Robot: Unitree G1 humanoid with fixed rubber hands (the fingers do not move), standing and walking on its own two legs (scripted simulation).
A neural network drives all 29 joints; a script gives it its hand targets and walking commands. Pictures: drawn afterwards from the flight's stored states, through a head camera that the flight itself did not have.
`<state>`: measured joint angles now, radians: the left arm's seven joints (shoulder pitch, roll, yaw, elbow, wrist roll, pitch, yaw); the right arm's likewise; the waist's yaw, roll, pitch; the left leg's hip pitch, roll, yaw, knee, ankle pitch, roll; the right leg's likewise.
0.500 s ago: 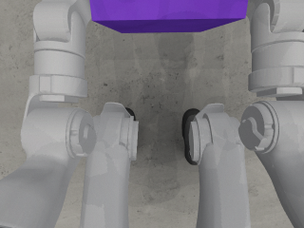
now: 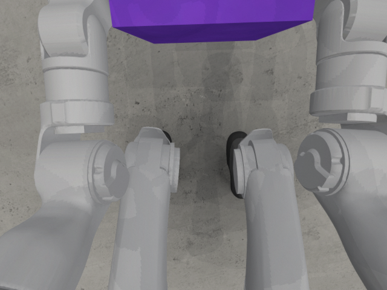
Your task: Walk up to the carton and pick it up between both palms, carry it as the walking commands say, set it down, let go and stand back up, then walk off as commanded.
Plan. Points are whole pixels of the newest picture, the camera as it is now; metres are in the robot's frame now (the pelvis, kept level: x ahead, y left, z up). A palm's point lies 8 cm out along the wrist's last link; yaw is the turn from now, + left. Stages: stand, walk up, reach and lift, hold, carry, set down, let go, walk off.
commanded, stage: reach and lift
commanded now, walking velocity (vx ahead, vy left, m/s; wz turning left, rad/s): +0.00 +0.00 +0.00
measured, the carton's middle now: out of the picture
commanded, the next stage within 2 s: none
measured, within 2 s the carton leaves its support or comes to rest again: neither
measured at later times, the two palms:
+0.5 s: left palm out of the picture +0.53 +0.16 -0.05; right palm out of the picture +0.55 -0.14 -0.04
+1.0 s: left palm out of the picture +0.51 +0.16 +0.02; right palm out of the picture +0.53 -0.14 +0.03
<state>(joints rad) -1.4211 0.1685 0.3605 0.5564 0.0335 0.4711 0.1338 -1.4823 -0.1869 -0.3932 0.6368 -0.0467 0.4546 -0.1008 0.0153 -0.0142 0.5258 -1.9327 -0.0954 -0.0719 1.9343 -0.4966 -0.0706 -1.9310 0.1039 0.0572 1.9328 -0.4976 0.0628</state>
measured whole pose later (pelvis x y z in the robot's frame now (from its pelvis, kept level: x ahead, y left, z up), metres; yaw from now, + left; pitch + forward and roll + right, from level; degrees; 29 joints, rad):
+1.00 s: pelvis -0.01 +0.00 +0.10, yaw +0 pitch +19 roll -1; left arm -1.22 0.10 0.34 0.48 0.06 0.50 0.13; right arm -1.30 -0.14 -0.38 0.57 -0.05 0.50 -0.09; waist 0.02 -0.02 0.52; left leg -1.50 -0.09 -0.09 1.59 -0.43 -0.06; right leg -1.49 0.11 0.08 1.58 -0.43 0.06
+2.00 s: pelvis +0.01 +0.01 +0.22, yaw +0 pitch +8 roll -1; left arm -0.94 0.00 0.32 0.44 0.09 0.48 0.13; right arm -0.99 -0.05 -0.38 0.51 -0.09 0.46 -0.05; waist 0.01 0.00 0.50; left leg -0.94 -0.09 -0.12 1.12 -0.31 -0.04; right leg -0.93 0.08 0.11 1.10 -0.31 0.05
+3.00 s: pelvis +0.14 +0.00 +0.33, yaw +1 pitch -1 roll +0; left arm -0.19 -0.14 0.19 0.24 0.20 0.65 0.01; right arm -0.21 0.14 -0.23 0.26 -0.19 0.65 -0.01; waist 0.01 0.00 -0.03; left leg -0.18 -0.04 -0.14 0.43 -0.22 -0.01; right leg -0.18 0.04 0.11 0.43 -0.23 0.00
